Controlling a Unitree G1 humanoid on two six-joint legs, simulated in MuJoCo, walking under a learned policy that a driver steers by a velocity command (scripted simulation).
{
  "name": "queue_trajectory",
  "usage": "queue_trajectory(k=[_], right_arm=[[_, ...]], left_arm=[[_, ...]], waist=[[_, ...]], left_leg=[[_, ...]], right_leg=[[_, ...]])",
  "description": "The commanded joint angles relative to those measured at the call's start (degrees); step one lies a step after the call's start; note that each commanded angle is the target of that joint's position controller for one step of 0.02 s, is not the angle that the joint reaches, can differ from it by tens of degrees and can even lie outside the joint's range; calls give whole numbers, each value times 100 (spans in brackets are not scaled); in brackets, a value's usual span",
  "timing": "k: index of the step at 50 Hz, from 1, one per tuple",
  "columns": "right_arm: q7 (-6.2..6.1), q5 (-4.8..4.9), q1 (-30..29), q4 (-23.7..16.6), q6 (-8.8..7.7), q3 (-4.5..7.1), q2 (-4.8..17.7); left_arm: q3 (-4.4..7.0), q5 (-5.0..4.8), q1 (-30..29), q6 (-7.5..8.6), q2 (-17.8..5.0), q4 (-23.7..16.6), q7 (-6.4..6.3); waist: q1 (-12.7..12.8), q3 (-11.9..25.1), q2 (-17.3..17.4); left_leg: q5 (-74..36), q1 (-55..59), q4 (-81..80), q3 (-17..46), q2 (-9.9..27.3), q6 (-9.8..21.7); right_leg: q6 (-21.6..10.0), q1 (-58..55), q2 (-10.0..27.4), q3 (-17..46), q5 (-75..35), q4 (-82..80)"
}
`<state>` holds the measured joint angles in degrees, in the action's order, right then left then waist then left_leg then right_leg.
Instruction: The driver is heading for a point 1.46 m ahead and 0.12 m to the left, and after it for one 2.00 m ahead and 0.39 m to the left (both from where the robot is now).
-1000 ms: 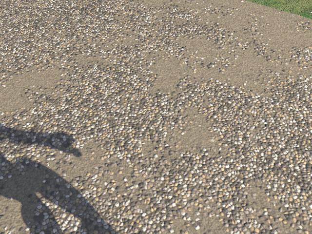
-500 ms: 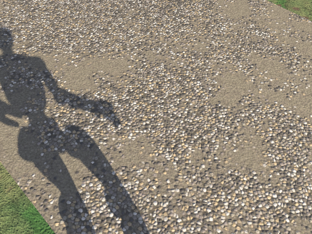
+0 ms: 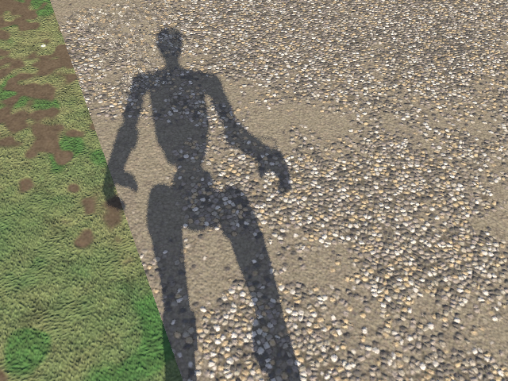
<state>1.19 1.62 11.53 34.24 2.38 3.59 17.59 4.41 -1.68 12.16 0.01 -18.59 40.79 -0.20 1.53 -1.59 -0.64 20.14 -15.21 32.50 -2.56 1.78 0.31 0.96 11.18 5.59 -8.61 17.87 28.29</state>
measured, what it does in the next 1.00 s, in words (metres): walks ahead: right foot, then left foot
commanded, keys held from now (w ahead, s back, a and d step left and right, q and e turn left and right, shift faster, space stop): w+q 0.22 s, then w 0.78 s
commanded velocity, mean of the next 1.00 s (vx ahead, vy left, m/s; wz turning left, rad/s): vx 0.45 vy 0.00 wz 0.27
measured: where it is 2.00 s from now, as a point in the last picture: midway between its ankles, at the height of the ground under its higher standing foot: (190, 194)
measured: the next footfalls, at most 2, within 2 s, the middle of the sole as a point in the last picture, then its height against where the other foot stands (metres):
right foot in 0.48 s outside the picture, level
left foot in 0.98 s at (164, 315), level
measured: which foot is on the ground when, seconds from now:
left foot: down 0.00-0.50, up 0.52-0.96, down 0.98-1.00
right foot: down 0.00-0.00, up 0.02-0.46, down 0.48-0.98, up 1.00-1.00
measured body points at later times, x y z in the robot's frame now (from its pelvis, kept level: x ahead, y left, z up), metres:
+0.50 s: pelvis +0.23 +0.03 -0.02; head +0.27 +0.04 +0.43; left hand +0.42 +0.31 -0.09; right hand +0.28 -0.27 -0.13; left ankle -0.01 +0.10 -0.72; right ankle +0.37 -0.05 -0.74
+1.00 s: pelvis +0.51 +0.13 -0.01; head +0.54 +0.15 +0.44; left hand +0.43 +0.41 -0.14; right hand +0.79 -0.04 -0.08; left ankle +0.60 +0.26 -0.74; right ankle +0.38 -0.05 -0.73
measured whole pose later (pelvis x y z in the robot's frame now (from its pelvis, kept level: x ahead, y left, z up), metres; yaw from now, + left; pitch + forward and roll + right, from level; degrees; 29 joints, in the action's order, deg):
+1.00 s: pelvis +0.51 +0.13 -0.01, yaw +14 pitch +2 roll -2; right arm 2.0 0.3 2.6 36.8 -5.1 1.2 15.4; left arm 2.9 -1.0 22.8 2.5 -18.2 49.0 0.2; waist 4.6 -2.2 0.4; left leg 3.7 -27.9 29.7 -0.4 1.1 2.3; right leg 0.0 -0.8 0.3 -1.5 26.0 26.4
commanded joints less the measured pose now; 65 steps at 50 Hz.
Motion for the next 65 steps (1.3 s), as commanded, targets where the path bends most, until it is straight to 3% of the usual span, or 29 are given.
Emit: queue_trajectory(k=[1,2,3,4,5,7,13,17,20,22,23,24,25,26,27,29,30,34,40,44,47,49,50,51,52,53,55,59,65], right_arm=[[-101,44,1833,202,-152,472,1308],[-27,-67,1599,-55,-361,491,1729],[19,-91,1379,-70,-503,361,1210],[14,-82,1156,-49,-583,243,903],[-8,-63,971,-84,-604,190,783],[-97,-111,829,-86,-579,139,756],[-282,-98,1158,243,-564,155,843],[-283,-40,1514,580,-574,152,850],[-293,-34,1498,743,-536,186,910],[-298,-63,1425,766,-496,210,968],[-294,-90,1375,766,-461,190,938],[-295,-144,1310,698,-444,124,815],[-258,-200,2036,624,-487,-50,207],[-237,-32,2203,726,-565,-99,212],[-208,113,1476,610,-621,54,798],[-174,24,509,355,-702,23,745],[-166,-63,493,363,-698,50,690],[-159,-106,644,440,-591,-60,272],[-50,-138,-642,104,-743,-185,81],[66,-61,-1169,-101,-789,-138,220],[115,-76,-939,-96,-797,-37,434],[44,-99,515,294,-778,203,872],[-6,-242,1307,378,-750,340,1472],[26,-160,1545,471,-730,332,1432],[30,-112,1342,458,-735,182,927],[23,-100,917,418,-735,128,798],[40,-183,363,371,-754,51,558],[33,-159,219,525,-883,73,585],[-79,-120,605,857,-816,120,820]], left_arm=[[-36,229,-548,174,-85,-535,91],[2,166,-968,312,-221,-965,75],[106,-10,-1160,417,-642,-969,107],[152,-47,-1029,492,-777,-899,156],[164,66,-878,539,-765,-734,160],[172,218,-841,602,-714,-641,185],[-22,158,-1447,596,-255,-666,228],[-84,88,-1996,657,-208,-827,350],[-36,77,-1849,698,-368,-821,386],[54,102,-1395,695,-559,-732,333],[150,109,-730,681,-731,-577,269],[206,152,204,656,-898,-422,212],[310,273,1038,640,-1369,-296,181],[232,178,1356,641,-1000,-77,259],[124,74,913,625,-658,-116,229],[32,149,272,558,-444,-119,167],[-6,220,124,581,-344,-129,157],[-6,138,105,678,-402,22,141],[44,52,507,597,-705,215,88],[74,0,954,459,-849,441,74],[106,9,959,330,-961,515,34],[10,80,877,273,-775,468,1],[-182,178,1286,340,-259,231,11],[-283,137,1573,446,17,280,31],[-128,-26,1043,518,-604,216,73],[-95,-91,588,567,-717,67,91],[-81,62,341,554,-617,35,82],[-143,112,486,359,-293,92,78],[-243,131,-740,434,-87,-225,140]], waist=[[-796,548,1431],[-722,378,1698],[-742,40,1075],[-555,-276,1009],[-435,-352,755],[-315,-299,780],[-509,-269,734],[-728,-491,719],[-575,-495,822],[-328,-119,970],[37,396,953],[486,1131,875],[347,2292,-517],[366,2838,-1609],[440,1674,-934],[177,338,-58],[-12,191,-112],[-258,-12,-343],[175,-239,-177],[311,-290,-215],[36,-72,-319],[-724,913,-206],[-762,1927,753],[-677,2437,1663],[-793,1762,1123],[-684,1042,873],[-359,429,487],[-47,244,522],[-425,-148,361]], left_leg=[[-173,2650,-1212,2022,1080,851],[1166,2392,-1988,4553,1982,1962],[1499,2223,-2240,4256,1967,1967],[1294,2021,-2263,3711,1729,1766],[745,1877,-2205,3198,1451,1568],[-499,1660,-2239,2543,1073,1348],[-1823,1167,-2190,1617,622,1080],[-1809,1143,-2192,1686,815,1053],[-2457,1623,-1924,1789,1073,946],[-4300,1888,-1270,1706,1026,837],[-5375,1839,-423,1517,816,733],[-5125,1068,794,1429,604,572],[-2399,-924,3072,1276,-190,203],[1173,-1919,4363,1468,-835,33],[972,-2514,4736,1509,-416,66],[198,-2433,4157,1004,138,143],[-70,-2162,3797,980,351,154],[-364,-1920,2972,759,558,-28],[-2355,-1663,581,371,367,-189],[-2369,-1715,-121,428,237,-30],[-1676,-1278,-380,319,53,217],[-1695,869,-486,219,-20,560],[-1419,3109,-302,2248,1446,1277],[-354,3831,-1175,4327,2074,1765],[115,3425,-1406,3980,1889,1518],[-314,2672,-1512,3181,1712,1363],[-1454,1441,-1824,2246,1299,1272],[-2288,645,-2356,1468,1083,1413],[-2243,711,-2567,701,806,1181]], right_leg=[[-155,2503,53,-122,1594,2615],[-22,4050,-660,769,1874,3631],[-134,4262,-283,1223,1442,3922],[-231,4252,-133,1246,740,3727],[-206,4051,-21,1221,236,3503],[-53,3590,-67,1144,-513,2998],[267,2792,-467,904,-2027,1064],[122,2406,-535,878,-2360,313],[-134,2258,-513,930,-2032,34],[-353,1579,-738,688,-1503,43],[-547,636,-888,498,-1547,-55],[-849,-982,-461,867,-1704,200],[-1732,-3414,1070,3209,-1070,303],[-2145,-3914,1783,5414,92,-907],[-1846,-3049,1578,4866,917,-1208],[-1564,-1197,1112,3408,148,-1500],[-1498,-702,902,3019,-340,-1633],[-1630,18,693,2184,-1232,-2134],[-1343,5,331,1238,-1808,-2213],[-1214,-800,703,1377,-1893,-1941],[-1033,-1368,866,1398,-2952,-1300],[-722,-807,399,975,-3809,618],[-363,1092,-194,677,-2052,2801],[-214,2427,-888,1221,1513,4008],[-282,3062,-552,1562,1418,4490],[-333,3232,-273,1368,874,4404],[-260,2830,103,1267,94,3851],[-11,2394,235,1185,-433,3290],[77,2379,54,977,-2154,1069]])
Velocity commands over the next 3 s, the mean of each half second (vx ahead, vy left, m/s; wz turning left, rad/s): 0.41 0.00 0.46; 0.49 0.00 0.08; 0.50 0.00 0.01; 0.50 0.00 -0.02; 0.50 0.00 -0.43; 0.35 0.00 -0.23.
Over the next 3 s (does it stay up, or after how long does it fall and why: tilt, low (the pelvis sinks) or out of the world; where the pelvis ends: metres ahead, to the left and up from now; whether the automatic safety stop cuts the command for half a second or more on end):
stays up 1.55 0.22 0.01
